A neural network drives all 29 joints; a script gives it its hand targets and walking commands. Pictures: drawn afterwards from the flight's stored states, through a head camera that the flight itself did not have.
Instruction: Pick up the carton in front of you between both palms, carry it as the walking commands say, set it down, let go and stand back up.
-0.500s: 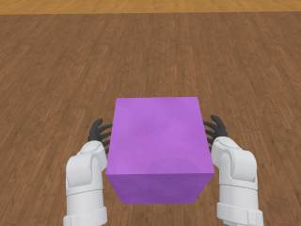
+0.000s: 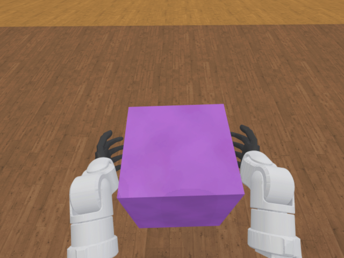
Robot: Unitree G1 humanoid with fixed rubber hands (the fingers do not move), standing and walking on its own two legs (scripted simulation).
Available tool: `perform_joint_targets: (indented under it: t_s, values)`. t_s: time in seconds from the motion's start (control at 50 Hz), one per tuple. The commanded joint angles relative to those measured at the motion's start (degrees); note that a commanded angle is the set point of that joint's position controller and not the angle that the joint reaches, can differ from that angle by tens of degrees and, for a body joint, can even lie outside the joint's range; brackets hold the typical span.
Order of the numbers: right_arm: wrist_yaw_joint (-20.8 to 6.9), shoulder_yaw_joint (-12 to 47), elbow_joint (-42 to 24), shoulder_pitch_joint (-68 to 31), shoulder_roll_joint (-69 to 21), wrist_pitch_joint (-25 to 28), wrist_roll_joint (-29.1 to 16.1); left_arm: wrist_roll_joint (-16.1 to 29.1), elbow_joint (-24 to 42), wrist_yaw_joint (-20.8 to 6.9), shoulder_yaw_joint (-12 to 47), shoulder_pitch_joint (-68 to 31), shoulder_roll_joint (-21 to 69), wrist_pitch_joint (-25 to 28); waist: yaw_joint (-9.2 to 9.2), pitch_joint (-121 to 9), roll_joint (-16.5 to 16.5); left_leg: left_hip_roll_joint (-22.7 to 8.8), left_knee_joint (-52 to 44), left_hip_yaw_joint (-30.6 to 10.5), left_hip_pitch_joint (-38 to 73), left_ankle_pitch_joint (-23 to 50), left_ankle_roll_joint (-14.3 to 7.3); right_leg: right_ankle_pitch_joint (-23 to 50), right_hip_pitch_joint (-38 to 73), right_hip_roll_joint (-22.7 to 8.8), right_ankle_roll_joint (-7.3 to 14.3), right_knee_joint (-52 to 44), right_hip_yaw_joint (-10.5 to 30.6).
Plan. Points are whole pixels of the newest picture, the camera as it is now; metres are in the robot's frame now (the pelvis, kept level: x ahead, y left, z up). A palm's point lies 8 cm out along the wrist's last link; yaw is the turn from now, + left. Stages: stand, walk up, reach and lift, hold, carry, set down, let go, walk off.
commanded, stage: carry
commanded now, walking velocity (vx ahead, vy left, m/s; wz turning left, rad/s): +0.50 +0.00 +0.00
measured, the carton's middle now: (177, 171) +0.33 -0.01 +0.07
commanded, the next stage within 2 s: none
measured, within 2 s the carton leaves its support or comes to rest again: neither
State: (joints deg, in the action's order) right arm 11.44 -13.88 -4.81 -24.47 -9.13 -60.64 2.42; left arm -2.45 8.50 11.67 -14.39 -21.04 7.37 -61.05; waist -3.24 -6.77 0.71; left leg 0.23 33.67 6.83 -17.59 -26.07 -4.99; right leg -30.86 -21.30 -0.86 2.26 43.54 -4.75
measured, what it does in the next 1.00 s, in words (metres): climbs: right foot, then left foot 0.04 m higher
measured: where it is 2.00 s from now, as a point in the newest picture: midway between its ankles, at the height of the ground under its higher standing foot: (159, 133)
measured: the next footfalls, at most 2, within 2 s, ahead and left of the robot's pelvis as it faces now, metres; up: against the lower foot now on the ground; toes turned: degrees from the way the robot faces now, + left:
right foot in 0.22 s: +0.17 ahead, -0.10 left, +0.02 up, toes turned -7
left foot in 0.58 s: +0.49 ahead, +0.08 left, +0.06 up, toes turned +9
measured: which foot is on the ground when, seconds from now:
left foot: down 0.00-0.22, up 0.24-0.56, down 0.58-1.00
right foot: up 0.00-0.20, down 0.22-0.58, up 0.60-1.00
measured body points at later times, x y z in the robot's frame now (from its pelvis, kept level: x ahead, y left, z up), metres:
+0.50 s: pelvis +0.23 -0.02 +0.03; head +0.27 -0.03 +0.48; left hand +0.56 +0.17 +0.15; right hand +0.59 -0.15 +0.13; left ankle +0.36 +0.10 -0.63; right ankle +0.13 -0.10 -0.71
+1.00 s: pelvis +0.55 +0.01 +0.07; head +0.58 +0.02 +0.52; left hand +0.90 +0.16 +0.20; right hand +0.90 -0.15 +0.21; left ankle +0.44 +0.08 -0.67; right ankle +0.72 -0.11 -0.60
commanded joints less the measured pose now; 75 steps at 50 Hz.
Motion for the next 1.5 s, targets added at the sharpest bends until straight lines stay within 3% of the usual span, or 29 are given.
perform_joint_targets:
  t_s: [0.0,0.06,0.14,0.18,0.2,0.28,0.44,0.5,0.52,0.54,0.56,0.58,0.62,0.68,0.9,0.92,0.96,1.0,1.02,1.04,1.08,1.14,1.24,1.36,1.38,1.4,1.42,1.44,1.48]
  values:
    - [0.7,35.2,-8.9,-38.0,-36.9,0.2,-12.7,8.2,3.0,1.3,29.5,-38.3,35.6,0.1,-2.46,-10.0,2.1,-18.1,-19.2,-26.1,22.0,1.7,-8.5,0.1,-20.2,0.1,-0.5,5.0,-1.2]
    - [0.5,36.0,-9.6,-38.6,-37.5,0.9,-14.9,7.2,1.6,1.5,28.8,-36.4,36.6,0.1,-1.24,-11.9,11.8,-15.0,-17.8,-18.3,22.0,7.9,-6.2,3.4,-17.5,1.7,-0.5,1.9,-3.6]
    - [0.7,36.2,-10.6,-36.1,-37.1,0.5,-13.2,6.8,0.0,1.2,27.9,-32.8,35.0,-0.3,5.20,-19.4,3.9,-11.6,-3.4,-6.2,6.4,22.5,-1.4,11.6,17.4,5.7,1.2,-15.6,-8.3]
    - [0.5,36.8,-12.8,-37.1,-37.1,0.0,-12.9,7.5,0.2,0.9,28.7,-32.0,35.4,-0.4,9.17,-20.9,-17.5,-0.5,25.4,0.8,-23.4,1.7,4.9,6.2,39.9,-15.9,12.7,-25.4,30.4]
    - [0.7,36.1,-13.4,-40.5,-37.9,-0.3,-12.0,7.6,0.7,0.3,28.3,-32.6,36.3,-0.4,8.90,-19.0,-17.1,-0.5,34.4,-4.0,-32.8,-7.3,3.0,11.4,42.1,-19.1,16.7,-27.7,38.9]
    - [0.7,29.7,-8.4,-33.6,-39.3,0.5,-7.6,15.6,11.7,-1.9,39.8,-45.5,42.6,0.2,8.02,-15.7,3.2,-6.5,43.7,-6.3,-35.4,0.1,2.1,20.5,32.6,-18.4,12.2,-25.3,27.9]
    - [1.9,30.3,-11.0,-32.6,-35.8,0.6,-5.6,20.1,11.9,-2.6,39.2,-43.1,38.5,0.5,7.60,-11.9,-8.5,-1.1,11.3,5.1,-20.1,9.1,1.1,36.5,22.1,-9.5,7.9,-29.4,6.1]
    - [2.1,32.0,-13.4,-31.5,-33.7,-0.3,-7.2,18.8,12.9,-1.6,36.3,-39.1,36.1,0.1,0.55,-20.9,-13.7,6.6,8.6,12.9,2.1,8.3,-1.0,70.7,22.3,-10.5,5.6,-13.6,-1.6]
    - [2.0,32.3,-12.6,-29.7,-33.7,-0.7,-8.7,17.2,11.5,-1.2,34.4,-36.5,34.9,-0.5,-3.79,-26.0,-12.3,5.3,1.8,8.9,13.2,9.7,-3.3,72.9,19.0,-8.8,3.0,1.4,-5.2]
    - [2.0,34.0,-12.0,-30.3,-32.7,-1.0,-9.9,14.5,10.1,-0.4,33.3,-36.0,32.9,-0.7,-6.29,-30.8,-4.0,-4.9,-3.1,-8.4,31.3,2.4,-7.1,57.0,4.1,-5.8,0.2,18.5,-0.9]
    - [1.9,34.4,-12.7,-30.6,-32.0,-0.9,-10.2,12.7,8.9,-0.1,30.9,-33.2,33.4,-1.3,-2.83,-32.0,16.3,-23.1,-14.3,-44.0,37.5,8.7,-14.1,8.4,-13.2,3.8,-3.6,37.4,0.8]
    - [1.3,33.8,-11.0,-29.6,-34.2,-1.4,-10.0,9.9,8.7,0.5,30.5,-32.9,31.7,-1.6,-2.83,-31.1,15.6,-20.6,-14.3,-45.1,38.8,13.0,-15.6,5.5,-21.7,3.8,-0.5,45.7,7.2]
    - [-0.6,38.7,-17.6,-39.4,-40.4,-1.2,-15.6,11.3,11.7,0.2,30.1,-39.6,36.5,-0.9,-1.87,-25.1,1.7,-18.0,-9.2,-32.9,29.3,17.8,-10.7,7.6,-25.7,-0.9,1.2,45.6,9.2]
    - [-1.9,41.8,-16.8,-40.6,-42.0,-1.0,-19.3,7.3,7.4,0.8,27.7,-33.5,35.6,-0.1,-0.54,-19.6,-1.1,-15.7,-11.2,-25.2,21.7,17.3,-7.7,9.5,-24.8,-3.0,1.1,38.1,7.3]
    - [-0.5,36.8,-13.3,-37.1,-36.1,-2.7,-15.9,7.9,8.7,0.1,31.1,-34.2,33.7,-3.1,-1.45,-13.0,6.2,-12.5,-16.2,-6.4,21.8,31.3,-6.5,14.9,-20.8,-0.5,1.6,3.6,-6.5]
    - [-0.1,33.4,-13.4,-36.7,-34.4,-3.2,-13.6,10.5,10.0,-0.3,34.8,-38.4,35.7,-3.9,-0.66,-11.4,13.0,-13.7,-16.3,-5.2,19.1,32.1,-6.4,16.8,-19.3,-1.6,2.0,2.2,-6.4]
    - [0.1,32.6,-11.6,-36.7,-34.8,-4.4,-12.5,11.2,8.6,-0.3,33.4,-39.0,35.1,-4.5,4.83,-14.6,10.9,-12.9,-5.5,0.1,15.2,48.8,-3.0,11.6,-2.0,3.0,2.6,-2.7,-11.4]
    - [0.4,30.6,-8.3,-32.2,-31.7,-5.4,-9.2,10.2,3.8,-0.2,31.9,-34.3,35.2,-4.5,9.67,-26.0,1.9,-6.7,20.6,3.4,1.5,42.4,3.4,7.5,24.4,0.9,6.4,-9.3,2.4]
    - [0.4,30.5,-10.5,-34.6,-35.2,-5.2,-7.8,10.3,6.5,-0.4,33.0,-38.6,36.0,-4.1,8.38,-30.3,-14.0,0.3,37.1,-0.1,-12.7,12.4,5.4,-1.3,35.2,-14.0,12.9,-21.5,34.3]
    - [0.5,29.9,-8.9,-34.9,-36.0,-5.0,-7.6,12.2,6.8,-1.0,35.0,-39.8,40.4,-3.9,7.24,-29.6,-17.0,3.2,50.1,-6.7,-23.2,1.4,3.3,3.4,35.0,-18.7,17.3,-27.3,46.2]
    - [0.5,26.0,-7.9,-36.9,-36.8,-4.0,-6.5,19.5,10.8,-2.5,39.6,-51.6,43.3,-3.3,8.64,-21.0,-5.8,-1.6,55.8,-9.2,-29.7,-1.1,1.4,25.6,28.3,-18.3,15.8,-21.4,36.8]
    - [0.2,28.2,-8.3,-39.5,-39.2,-1.6,-5.8,19.5,7.0,-3.8,39.8,-47.6,45.8,-1.3,7.34,-21.5,1.0,-4.7,47.3,-8.6,-28.1,5.1,0.8,16.8,22.8,-15.7,11.4,-21.5,25.4]
    - [-0.4,31.8,-10.0,-33.6,-40.5,-0.2,-7.3,20.9,17.0,-3.4,40.8,-47.3,43.5,1.0,8.54,-21.3,-7.8,-5.5,29.4,-4.8,-28.3,6.5,1.8,17.6,24.3,-14.3,10.7,-25.7,14.1]
    - [0.0,33.9,-13.0,-35.0,-32.7,-2.3,-9.7,12.8,6.0,-0.6,33.9,-34.1,34.3,-1.4,5.70,-16.7,-12.7,0.5,0.9,8.6,-8.4,8.8,2.3,25.5,18.2,-10.6,6.4,-18.2,1.5]
    - [0.0,34.1,-10.7,-33.4,-32.6,-2.7,-11.6,10.7,5.1,0.1,30.9,-32.6,33.6,-2.1,1.92,-21.4,-9.6,2.7,-1.9,7.9,4.0,7.1,1.0,35.3,15.6,-8.3,3.9,-7.2,-0.6]
    - [-0.2,33.8,-11.0,-32.8,-32.3,-2.6,-12.4,9.8,7.2,0.6,32.1,-35.3,32.8,-2.6,-3.81,-27.1,1.9,-5.8,-2.9,-4.8,21.8,1.2,-1.1,27.8,2.9,-6.5,0.8,8.0,-3.2]
    - [0.4,31.3,-7.7,-30.8,-29.7,-3.0,-10.5,10.3,8.9,0.8,32.1,-37.4,32.4,-3.1,-2.43,-25.5,24.8,-19.6,-13.1,-36.1,29.7,-1.8,-7.4,6.5,-15.8,1.9,-3.1,22.1,-1.9]
    - [0.5,31.4,-9.4,-32.3,-33.8,-3.1,-11.3,10.7,9.9,0.8,30.7,-38.0,35.0,-3.4,-2.21,-24.3,20.7,-20.7,-14.8,-44.2,35.4,14.3,-11.3,2.1,-26.1,3.4,-1.9,31.2,3.1]
    - [-0.1,33.8,-12.1,-37.7,-35.6,-3.1,-13.1,9.1,6.0,0.7,29.0,-39.1,36.5,-3.6,-1.59,-21.8,4.1,-18.2,-7.5,-34.3,31.9,24.5,-9.5,2.3,-30.0,-0.8,0.0,38.7,7.1]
